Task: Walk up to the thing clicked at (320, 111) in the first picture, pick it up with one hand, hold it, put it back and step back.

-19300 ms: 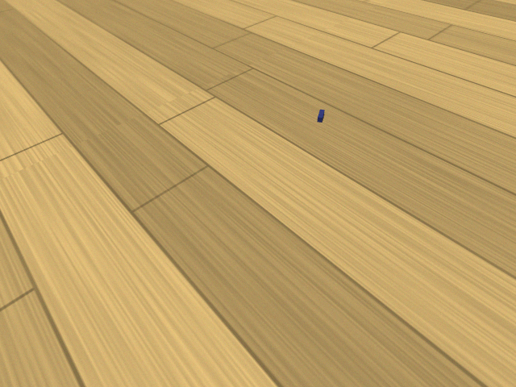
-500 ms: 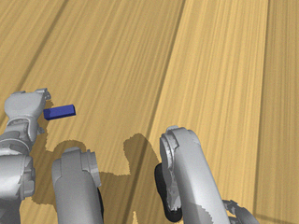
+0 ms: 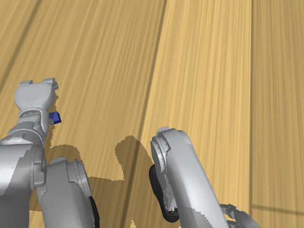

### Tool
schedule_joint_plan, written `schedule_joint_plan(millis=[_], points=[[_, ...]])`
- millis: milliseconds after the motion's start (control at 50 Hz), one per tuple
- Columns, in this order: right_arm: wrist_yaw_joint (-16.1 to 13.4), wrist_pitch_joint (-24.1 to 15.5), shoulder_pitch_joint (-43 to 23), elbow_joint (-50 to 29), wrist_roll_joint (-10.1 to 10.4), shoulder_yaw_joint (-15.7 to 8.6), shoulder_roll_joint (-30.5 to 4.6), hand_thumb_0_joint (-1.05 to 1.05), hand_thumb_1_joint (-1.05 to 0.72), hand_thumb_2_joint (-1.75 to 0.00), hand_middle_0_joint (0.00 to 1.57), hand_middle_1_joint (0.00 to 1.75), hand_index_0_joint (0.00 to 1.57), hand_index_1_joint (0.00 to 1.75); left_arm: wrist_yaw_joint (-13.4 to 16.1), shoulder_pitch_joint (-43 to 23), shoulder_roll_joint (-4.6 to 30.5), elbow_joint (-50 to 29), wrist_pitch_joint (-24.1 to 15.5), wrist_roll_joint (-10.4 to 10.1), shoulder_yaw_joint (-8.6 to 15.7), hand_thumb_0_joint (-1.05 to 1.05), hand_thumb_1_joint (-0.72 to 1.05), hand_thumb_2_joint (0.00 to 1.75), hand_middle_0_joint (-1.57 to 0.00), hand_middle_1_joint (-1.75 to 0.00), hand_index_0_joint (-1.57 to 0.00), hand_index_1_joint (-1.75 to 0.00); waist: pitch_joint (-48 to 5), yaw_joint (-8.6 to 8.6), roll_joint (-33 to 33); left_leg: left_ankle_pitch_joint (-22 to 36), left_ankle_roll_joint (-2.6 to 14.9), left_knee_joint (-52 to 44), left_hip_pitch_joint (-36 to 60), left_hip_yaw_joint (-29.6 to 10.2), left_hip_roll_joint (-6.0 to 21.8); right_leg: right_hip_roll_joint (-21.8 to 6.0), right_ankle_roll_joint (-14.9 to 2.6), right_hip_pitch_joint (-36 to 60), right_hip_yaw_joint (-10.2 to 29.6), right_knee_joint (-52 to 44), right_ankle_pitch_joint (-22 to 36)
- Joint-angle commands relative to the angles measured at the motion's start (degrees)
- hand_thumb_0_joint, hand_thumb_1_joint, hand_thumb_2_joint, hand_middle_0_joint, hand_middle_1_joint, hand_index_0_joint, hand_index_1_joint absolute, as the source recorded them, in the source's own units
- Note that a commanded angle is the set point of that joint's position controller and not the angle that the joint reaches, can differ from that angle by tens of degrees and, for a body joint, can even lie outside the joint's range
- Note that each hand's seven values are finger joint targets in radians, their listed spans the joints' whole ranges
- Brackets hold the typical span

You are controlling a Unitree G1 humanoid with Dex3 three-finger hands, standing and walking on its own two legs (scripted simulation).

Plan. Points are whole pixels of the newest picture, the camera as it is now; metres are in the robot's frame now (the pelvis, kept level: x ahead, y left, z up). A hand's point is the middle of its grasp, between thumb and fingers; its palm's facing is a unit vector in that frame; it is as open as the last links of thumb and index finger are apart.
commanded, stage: approach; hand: left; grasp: from above
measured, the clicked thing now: (43, 120) +0.47 +0.23 -0.31
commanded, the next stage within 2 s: close in in 0.20 s
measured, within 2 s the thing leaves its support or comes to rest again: neither
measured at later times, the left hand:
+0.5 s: hand (35, 118) +0.45 +0.23 -0.20, palm faces -0.47 -0.08 -0.88, open 11.8 cm
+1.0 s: hand (38, 123) +0.45 +0.24 -0.26, palm faces -0.50 -0.10 -0.86, open 12.0 cm
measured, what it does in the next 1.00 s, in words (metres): stands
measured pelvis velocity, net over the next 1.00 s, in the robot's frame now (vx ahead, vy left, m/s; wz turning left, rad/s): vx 0.00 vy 0.00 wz -0.05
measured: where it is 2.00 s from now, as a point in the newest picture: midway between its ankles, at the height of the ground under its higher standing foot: (131, 218)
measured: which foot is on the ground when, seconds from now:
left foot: down 0.00-1.00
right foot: down 0.00-1.00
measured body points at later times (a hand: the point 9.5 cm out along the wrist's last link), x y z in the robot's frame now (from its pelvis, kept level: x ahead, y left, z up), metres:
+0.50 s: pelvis +0.00 +0.00 +0.00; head +0.24 +0.08 +0.37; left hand +0.47 +0.23 -0.14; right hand +0.05 -0.27 -0.10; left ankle +0.07 +0.14 -0.29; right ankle +0.10 -0.13 -0.29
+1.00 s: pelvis +0.00 +0.00 -0.02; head +0.28 +0.07 +0.32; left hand +0.47 +0.24 -0.21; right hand +0.00 -0.25 -0.11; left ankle +0.07 +0.14 -0.29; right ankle +0.10 -0.13 -0.29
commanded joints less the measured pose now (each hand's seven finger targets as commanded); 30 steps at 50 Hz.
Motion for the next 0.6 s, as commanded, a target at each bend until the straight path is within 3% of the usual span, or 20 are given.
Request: schedule_joint_plan(millis=[0,40,80,140,160,200,220,240,280,300,320,340,360,400,440,460,500,540,580], points=[[0.27,0.19,8.81,-1.83,0.36,-3.82,-13.93,0.00,-0.90,-0.89,0.20,0.30,0.20,0.30,2.36,-11.47,15.69,-4.52,3.24,-1.83,2.41,0.00,-0.12,0.65,-0.43,-0.68,-0.45,-0.66,-39.13,3.31,13.84,12.05,5.19,-13.56,24.21,8.88,-1.11,1.76,-4.15,24.74,-6.05,-12.78,15.26],[0.07,0.26,9.33,-1.79,0.86,-3.84,-13.95,0.00,-0.90,-0.89,0.20,0.30,0.20,0.30,1.64,-12.98,17.61,-7.49,3.27,-3.07,3.26,0.00,-0.15,0.67,-0.43,-0.67,-0.44,-0.67,-39.51,3.16,12.03,10.74,5.85,-12.59,20.88,9.42,-1.16,1.65,-3.54,27.07,-4.78,-14.20,14.22],[0.19,-0.11,9.77,-1.20,1.09,-3.86,-13.63,0.00,-0.90,-0.89,0.20,0.30,0.20,0.30,-0.08,-12.50,16.36,-7.09,3.17,-4.44,2.23,0.00,-0.14,0.66,-0.43,-0.68,-0.44,-0.67,-37.30,2.43,10.50,9.78,5.94,-12.16,19.80,9.13,-1.03,1.65,-3.52,26.88,-4.48,-14.13,12.87],[-0.29,-0.52,11.28,-0.82,1.30,-5.11,-14.41,0.00,-0.90,-0.89,0.20,0.30,0.20,0.30,-1.96,-14.33,19.13,-12.17,1.09,-6.17,4.91,0.00,-0.17,0.67,-0.41,-0.70,-0.42,-0.69,-38.00,2.39,11.23,7.01,5.44,-12.67,20.45,8.04,-0.95,1.38,-4.13,25.46,-5.10,-14.02,8.42],[-0.25,-0.67,11.46,-0.58,1.15,-5.19,-13.62,0.00,-0.91,-0.90,0.20,0.30,0.20,0.30,-3.37,-14.25,13.77,-12.04,0.31,-6.68,1.42,0.00,-0.18,0.67,-0.41,-0.70,-0.42,-0.70,-37.49,1.82,11.42,6.68,5.23,-12.52,20.59,8.07,-1.02,1.34,-4.33,24.77,-4.91,-14.38,7.74],[-0.65,-0.74,12.24,0.21,1.00,-5.93,-14.09,0.00,-0.91,-0.90,0.20,0.30,0.20,0.30,-5.31,-17.45,12.50,-14.67,-1.59,-6.24,0.05,0.00,-0.15,0.64,-0.41,-0.73,-0.44,-0.70,-36.46,-0.57,10.79,5.33,5.04,-11.98,20.46,7.82,-1.08,1.44,-4.23,24.19,-5.15,-15.07,6.65],[-0.89,-0.60,13.23,1.20,1.05,-6.43,-14.04,0.00,-0.91,-0.90,0.20,0.30,0.20,0.30,-6.09,-17.83,11.62,-15.33,-2.49,-6.51,-0.42,0.00,-0.15,0.64,-0.40,-0.74,-0.43,-0.71,-37.11,-0.68,11.02,5.70,4.70,-11.97,21.25,7.50,-0.97,1.48,-4.40,24.15,-5.19,-15.19,6.52],[-0.96,-0.62,13.53,1.68,1.15,-6.44,-13.65,0.00,-0.91,-0.90,0.20,0.30,0.20,0.30,-7.01,-18.55,7.53,-14.92,-3.28,-6.86,-3.32,0.00,-0.16,0.65,-0.40,-0.75,-0.43,-0.72,-36.77,-1.10,10.75,5.46,4.47,-12.09,21.85,7.34,-1.04,1.46,-4.50,23.17,-5.63,-15.20,6.45],[-1.05,-0.76,14.25,2.65,1.02,-6.32,-13.78,0.00,-0.91,-0.90,0.20,0.30,0.20,0.30,-7.77,-19.11,4.79,-13.79,-4.64,-6.21,-6.38,0.00,-0.14,0.65,-0.40,-0.75,-0.43,-0.72,-35.91,-1.66,11.24,6.81,4.04,-12.13,24.08,6.94,-1.03,1.48,-4.55,21.67,-6.91,-14.60,8.40],[-1.08,-0.78,13.77,2.42,1.06,-6.12,-13.93,0.00,-0.91,-0.90,0.20,0.30,0.20,0.30,-7.71,-18.87,5.92,-13.77,-5.23,-5.75,-6.54,0.00,-0.15,0.64,-0.37,-0.77,-0.42,-0.73,-36.01,-0.86,11.98,7.16,3.84,-12.39,25.01,6.87,-1.06,1.52,-4.62,21.58,-7.27,-14.30,8.72],[-1.29,-0.69,13.96,2.02,1.21,-6.17,-14.78,0.00,-0.90,-0.90,0.20,0.30,0.20,0.30,-7.08,-18.11,7.96,-13.43,-5.56,-5.27,-5.52,0.00,-0.15,0.64,-0.36,-0.79,-0.41,-0.74,-36.59,0.09,12.91,8.08,3.65,-12.82,26.67,6.69,-1.11,1.31,-4.71,20.97,-7.85,-13.77,9.54],[-1.33,-0.72,13.38,1.84,1.21,-5.91,-14.44,0.00,-0.90,-0.90,0.20,0.30,0.20,0.30,-6.68,-15.83,6.65,-10.81,-5.48,-4.90,-6.39,0.00,-0.15,0.64,-0.35,-0.80,-0.40,-0.74,-35.97,0.19,12.81,8.79,3.58,-12.68,27.15,6.78,-1.06,1.37,-4.69,21.09,-7.98,-13.49,10.56],[-1.42,-0.60,13.09,1.89,1.02,-5.77,-14.85,0.00,-0.90,-0.90,0.20,0.30,0.20,0.30,-5.88,-16.33,7.81,-10.44,-5.79,-4.31,-5.82,0.00,-0.15,0.64,-0.34,-0.80,-0.40,-0.74,-36.08,0.07,12.59,8.93,3.71,-12.65,26.50,6.78,-1.12,1.49,-4.60,21.23,-8.11,-13.42,10.88],[-1.54,-0.24,13.35,1.60,0.99,-5.53,-15.05,0.00,-0.90,-0.90,0.20,0.30,0.20,0.30,-3.62,-15.14,11.49,-10.24,-5.77,-2.13,-3.03,0.00,-0.15,0.64,-0.34,-0.79,-0.40,-0.74,-36.84,1.77,14.53,11.73,3.55,-13.31,27.57,7.23,-1.31,1.40,-4.67,21.81,-8.12,-12.66,13.41],[-1.38,0.03,12.77,1.24,0.90,-5.09,-15.07,0.00,-0.90,-0.89,0.20,0.30,0.20,0.30,-1.21,-14.11,13.01,-7.77,-5.08,-0.49,-0.83,0.00,-0.17,0.65,-0.33,-0.78,-0.38,-0.73,-36.94,2.33,16.22,14.09,3.08,-13.92,29.63,6.94,-1.25,1.30,-4.98,20.20,-8.59,-10.84,15.21],[-1.10,0.11,12.05,0.93,0.61,-4.73,-14.72,0.00,-0.90,-0.89,0.20,0.30,0.20,0.30,-0.17,-13.97,11.71,-5.92,-4.63,0.95,-1.80,0.00,-0.17,0.66,-0.33,-0.78,-0.38,-0.73,-36.11,1.16,17.43,14.80,2.94,-13.88,30.12,6.89,-1.12,1.39,-5.10,19.45,-8.76,-10.19,16.03],[-0.62,0.08,11.43,0.41,0.03,-4.18,-14.80,0.00,-0.90,-0.89,0.20,0.30,0.20,0.30,2.10,-16.16,12.65,-4.66,-3.89,2.47,-0.93,0.00,-0.18,0.66,-0.31,-0.78,-0.36,-0.73,-35.15,-0.11,17.32,14.92,3.17,-13.40,29.85,6.66,-1.02,1.47,-5.03,18.48,-8.87,-9.60,16.74],[0.22,-0.84,10.36,-0.09,-0.89,-3.70,-14.91,0.00,-0.89,-0.90,0.20,0.30,0.20,0.30,3.93,-18.36,12.69,-2.28,-3.06,2.96,-1.01,0.00,-0.18,0.69,-0.30,-0.77,-0.34,-0.74,-30.75,-2.09,16.56,11.44,3.66,-12.58,27.05,6.96,-0.92,1.37,-4.70,16.59,-8.58,-10.43,14.28],[0.62,-1.49,10.13,0.03,-1.09,-3.59,-15.32,0.00,-0.89,-0.90,0.20,0.30,0.20,0.30,5.57,-19.19,14.08,-2.29,-2.35,2.30,0.38,0.00,-0.20,0.71,-0.31,-0.76,-0.33,-0.74,-31.33,-1.59,18.20,9.87,3.67,-13.13,27.28,6.86,-0.93,1.32,-4.85,16.59,-8.48,-11.06,12.69]])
